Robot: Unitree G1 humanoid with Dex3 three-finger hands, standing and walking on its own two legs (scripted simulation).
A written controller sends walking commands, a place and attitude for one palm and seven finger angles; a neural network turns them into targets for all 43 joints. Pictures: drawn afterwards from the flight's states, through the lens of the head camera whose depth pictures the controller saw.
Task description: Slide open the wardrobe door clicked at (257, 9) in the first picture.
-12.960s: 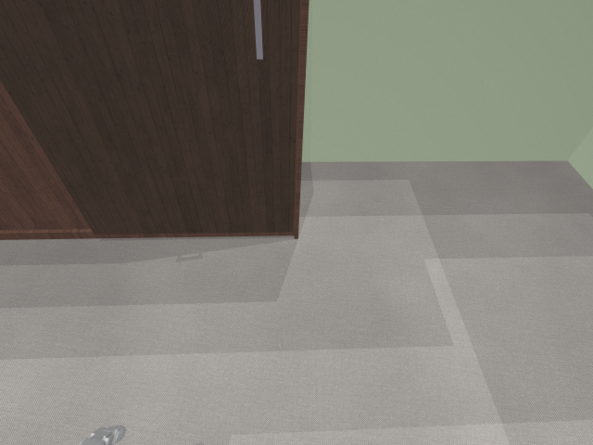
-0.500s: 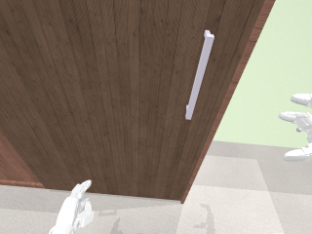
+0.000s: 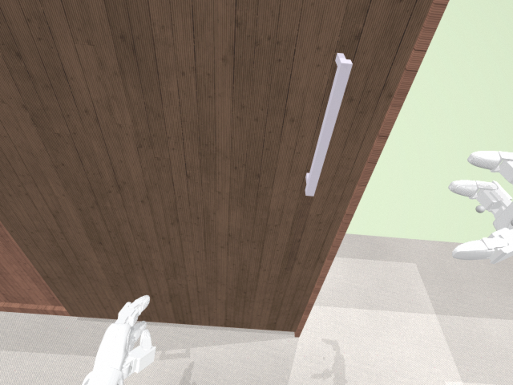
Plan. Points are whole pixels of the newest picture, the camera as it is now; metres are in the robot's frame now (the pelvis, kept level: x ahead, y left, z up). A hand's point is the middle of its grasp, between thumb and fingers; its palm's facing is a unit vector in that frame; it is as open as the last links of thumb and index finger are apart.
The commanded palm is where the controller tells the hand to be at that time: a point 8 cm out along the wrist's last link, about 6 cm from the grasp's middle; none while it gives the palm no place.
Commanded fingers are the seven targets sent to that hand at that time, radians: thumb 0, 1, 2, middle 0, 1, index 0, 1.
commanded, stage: move the hooked fingers beside the handle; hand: right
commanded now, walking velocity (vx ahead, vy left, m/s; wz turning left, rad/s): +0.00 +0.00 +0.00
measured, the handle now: (323, 132) +0.48 -0.11 +0.19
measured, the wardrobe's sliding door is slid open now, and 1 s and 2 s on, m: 0.00 0.00 0.00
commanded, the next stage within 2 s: none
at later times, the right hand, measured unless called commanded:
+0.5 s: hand (434, 187) +0.33 -0.24 +0.20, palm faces +0.12 +0.99 -0.04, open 14.0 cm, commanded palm +0.30 -0.27 +0.21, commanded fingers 0.00 0.50 -0.30 0.30 1.20 0.30 1.20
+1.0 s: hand (391, 167) +0.38 -0.19 +0.20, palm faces +0.08 +1.00 -0.01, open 14.0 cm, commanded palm +0.35 -0.23 +0.20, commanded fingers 0.00 0.50 -0.30 0.30 1.20 0.30 1.20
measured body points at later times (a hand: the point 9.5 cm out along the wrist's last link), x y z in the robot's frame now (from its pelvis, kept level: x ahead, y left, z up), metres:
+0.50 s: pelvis -0.01 +0.00 +0.00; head -0.03 +0.03 +0.45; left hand +0.18 +0.23 -0.08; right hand +0.32 -0.29 +0.21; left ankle +0.03 +0.09 -0.74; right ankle -0.02 -0.11 -0.74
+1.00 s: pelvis +0.01 +0.00 +0.00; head -0.01 +0.02 +0.45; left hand +0.17 +0.23 -0.09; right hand +0.37 -0.25 +0.20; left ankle +0.03 +0.09 -0.74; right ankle -0.02 -0.11 -0.74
